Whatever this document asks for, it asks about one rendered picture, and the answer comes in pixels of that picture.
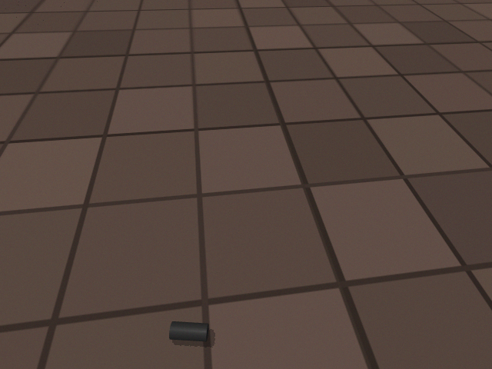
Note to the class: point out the can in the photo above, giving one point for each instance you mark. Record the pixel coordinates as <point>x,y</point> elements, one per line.
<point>188,331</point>

